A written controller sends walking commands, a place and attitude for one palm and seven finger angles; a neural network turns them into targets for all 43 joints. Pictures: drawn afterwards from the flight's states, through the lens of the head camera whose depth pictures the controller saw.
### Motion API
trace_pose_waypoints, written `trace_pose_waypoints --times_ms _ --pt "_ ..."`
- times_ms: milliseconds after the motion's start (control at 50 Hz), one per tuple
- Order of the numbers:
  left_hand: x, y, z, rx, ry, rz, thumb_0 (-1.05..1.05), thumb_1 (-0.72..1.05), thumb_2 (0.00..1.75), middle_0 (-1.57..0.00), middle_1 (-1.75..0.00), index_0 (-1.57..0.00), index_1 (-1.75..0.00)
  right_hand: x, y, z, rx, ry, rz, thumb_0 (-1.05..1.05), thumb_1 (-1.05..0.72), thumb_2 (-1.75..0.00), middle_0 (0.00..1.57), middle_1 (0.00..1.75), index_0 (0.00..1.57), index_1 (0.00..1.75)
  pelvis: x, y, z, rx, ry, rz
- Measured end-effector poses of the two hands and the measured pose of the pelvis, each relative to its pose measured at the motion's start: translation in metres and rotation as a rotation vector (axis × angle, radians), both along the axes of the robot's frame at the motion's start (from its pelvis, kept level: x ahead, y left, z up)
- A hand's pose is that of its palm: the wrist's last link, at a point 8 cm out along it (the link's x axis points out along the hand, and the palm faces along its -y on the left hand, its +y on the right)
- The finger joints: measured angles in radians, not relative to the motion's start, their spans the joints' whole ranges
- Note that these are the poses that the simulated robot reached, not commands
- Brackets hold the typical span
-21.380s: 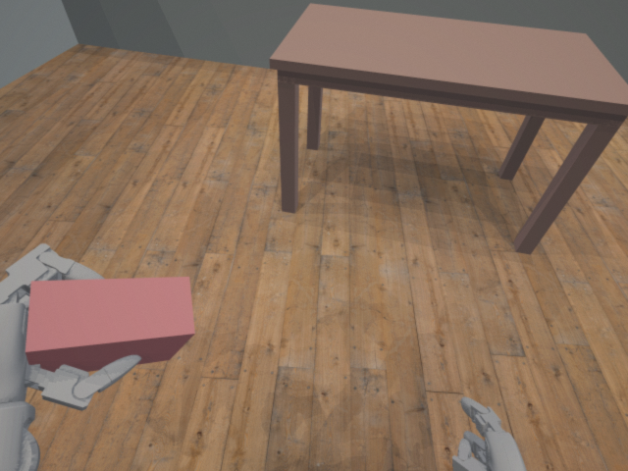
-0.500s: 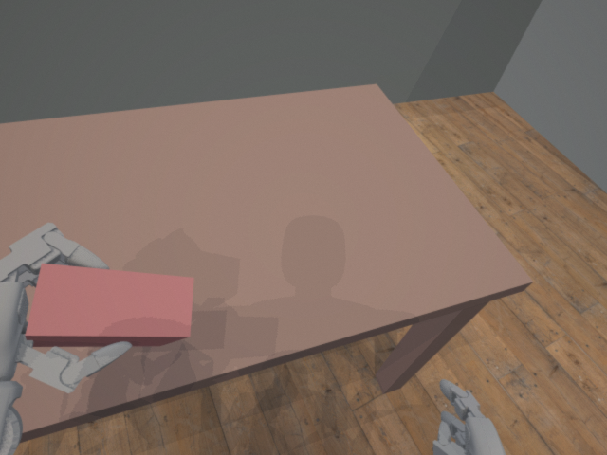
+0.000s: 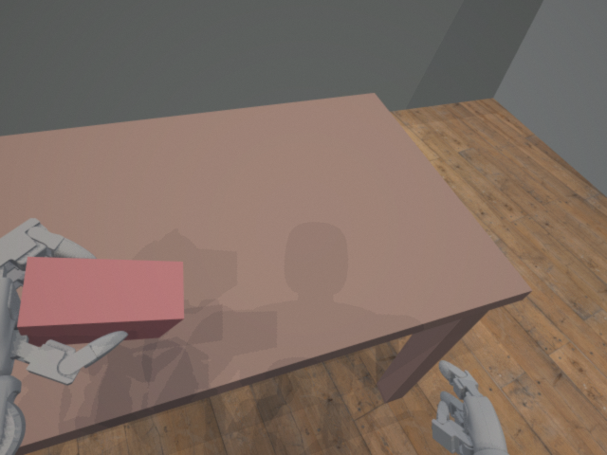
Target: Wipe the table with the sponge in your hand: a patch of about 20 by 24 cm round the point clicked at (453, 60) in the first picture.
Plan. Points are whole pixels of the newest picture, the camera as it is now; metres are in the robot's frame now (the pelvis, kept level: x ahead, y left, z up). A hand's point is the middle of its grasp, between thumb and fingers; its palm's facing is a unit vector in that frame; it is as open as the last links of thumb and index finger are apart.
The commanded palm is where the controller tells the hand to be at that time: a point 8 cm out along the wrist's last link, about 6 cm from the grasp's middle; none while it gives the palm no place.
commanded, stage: come to a stop and stand still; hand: left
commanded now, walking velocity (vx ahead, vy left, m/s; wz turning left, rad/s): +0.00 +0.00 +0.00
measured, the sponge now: (128, 303) +0.23 +0.21 +0.12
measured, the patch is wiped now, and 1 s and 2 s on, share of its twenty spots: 0.00 0.00 0.00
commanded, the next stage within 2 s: look again from close up in 0.02 s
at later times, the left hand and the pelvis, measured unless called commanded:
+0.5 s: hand (72, 319) +0.20 +0.24 +0.15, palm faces +0.35 -0.85 -0.39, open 10.0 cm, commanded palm +0.14 +0.28 +0.17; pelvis -0.02 +0.00 +0.00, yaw +0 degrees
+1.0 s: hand (44, 350) +0.17 +0.25 +0.16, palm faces +0.46 -0.61 -0.64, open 10.0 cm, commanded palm +0.14 +0.27 +0.18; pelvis -0.04 -0.04 -0.02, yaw +3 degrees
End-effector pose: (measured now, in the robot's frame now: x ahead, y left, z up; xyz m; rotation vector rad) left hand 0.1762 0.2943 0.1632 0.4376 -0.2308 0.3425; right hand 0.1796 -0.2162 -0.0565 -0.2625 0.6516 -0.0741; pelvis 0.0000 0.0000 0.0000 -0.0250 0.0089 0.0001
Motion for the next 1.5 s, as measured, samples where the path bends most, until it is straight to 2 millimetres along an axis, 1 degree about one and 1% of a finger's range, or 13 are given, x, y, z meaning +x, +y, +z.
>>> trace_pose_waypoints --times_ms 140,320,520,600,660,720,840,1000,1100,1200,1320,1400,1500 --pt "-0.005 -0.011 0.007 0.001 -0.031 -0.026 -0.01 -0.50 1.03 -0.74 -1.34 -0.76 -1.33 -0.016 -0.006 -0.005 0.003 0.020 -0.022 0.01 -0.90 -0.90 0.20 0.30 0.21 0.30 -0.006 -0.001 0.000 0.000 -0.009 -0.001" --pt "-0.010 -0.009 0.004 0.025 0.013 -0.023 -0.01 -0.50 1.03 -0.74 -1.34 -0.76 -1.33 -0.030 -0.009 -0.008 0.020 0.024 -0.051 0.01 -0.90 -0.90 0.20 0.30 0.21 0.30 -0.012 -0.002 0.001 -0.001 -0.009 -0.004" --pt "-0.015 -0.010 0.001 0.010 0.015 -0.018 -0.01 -0.50 1.03 -0.74 -1.34 -0.76 -1.33 -0.031 -0.011 -0.007 0.001 0.030 -0.038 0.01 -0.90 -0.90 0.20 0.30 0.21 0.30 -0.016 -0.002 0.001 -0.004 -0.009 0.002" --pt "0.004 0.007 0.039 0.239 -0.057 -0.011 -0.01 -0.50 1.03 -0.74 -1.34 -0.76 -1.32 -0.027 -0.006 -0.013 -0.034 0.048 0.060 0.01 -0.90 -0.90 0.20 0.30 0.21 0.30 -0.022 -0.006 -0.004 0.004 -0.028 0.033" --pt "0.007 0.018 0.050 0.147 -0.057 0.048 -0.01 -0.50 1.03 -0.74 -1.34 -0.75 -1.33 -0.021 -0.007 -0.016 0.005 0.033 0.063 0.01 -0.90 -0.90 0.20 0.30 0.21 0.30 -0.022 -0.007 -0.006 0.012 -0.031 0.012" --pt "-0.001 0.009 0.037 0.080 0.061 0.049 -0.01 -0.49 1.03 -0.73 -1.35 -0.75 -1.33 -0.015 -0.010 -0.014 0.046 -0.016 0.041 0.01 -0.90 -0.90 0.20 0.30 0.21 0.30 -0.021 -0.007 -0.006 0.016 -0.044 0.002" --pt "-0.033 -0.027 -0.008 0.191 0.304 -0.006 -0.01 -0.49 1.03 -0.73 -1.35 -0.75 -1.33 -0.004 -0.012 -0.014 0.048 -0.051 0.066 0.01 -0.90 -0.90 0.20 0.30 0.21 0.30 -0.028 -0.015 -0.011 0.025 -0.054 0.013" --pt "-0.052 -0.020 0.021 0.322 0.068 0.173 -0.01 -0.50 1.03 -0.74 -1.34 -0.75 -1.33 -0.005 -0.020 -0.026 0.002 0.001 0.134 0.01 -0.90 -0.90 0.20 0.30 0.21 0.30 -0.037 -0.042 -0.017 0.017 -0.055 0.061" --pt "-0.036 -0.015 0.022 0.351 0.228 0.226 -0.01 -0.50 1.03 -0.74 -1.34 -0.75 -1.33 -0.007 -0.030 -0.034 0.034 0.008 0.091 0.01 -0.90 -0.90 0.20 0.30 0.21 0.30 -0.037 -0.050 -0.016 0.021 -0.068 0.057" --pt "-0.018 -0.036 0.009 0.434 0.405 0.104 -0.01 -0.49 1.03 -0.73 -1.34 -0.75 -1.33 -0.007 -0.045 -0.036 0.055 -0.011 0.025 0.01 -0.90 -0.90 0.20 0.30 0.21 0.30 -0.032 -0.054 -0.014 0.029 -0.066 0.033" --pt "-0.018 -0.059 0.021 0.523 0.279 0.019 -0.01 -0.50 1.03 -0.74 -1.34 -0.75 -1.33 -0.008 -0.066 -0.037 0.018 0.016 -0.006 0.01 -0.90 -0.90 0.20 0.30 0.21 0.30 -0.020 -0.061 -0.016 0.031 -0.043 0.017" --pt "-0.023 -0.050 0.029 0.568 0.252 0.117 -0.01 -0.50 1.03 -0.74 -1.34 -0.75 -1.33 -0.005 -0.076 -0.040 0.002 0.044 -0.019 0.01 -0.90 -0.90 0.20 0.30 0.21 0.30 -0.014 -0.061 -0.018 0.029 -0.034 0.016" --pt "-0.023 -0.028 0.015 0.583 0.401 0.236 -0.01 -0.50 1.03 -0.74 -1.34 -0.75 -1.33 0.002 -0.078 -0.044 -0.001 0.057 -0.038 0.01 -0.90 -0.90 0.20 0.30 0.21 0.30 -0.012 -0.056 -0.018 0.030 -0.031 0.025"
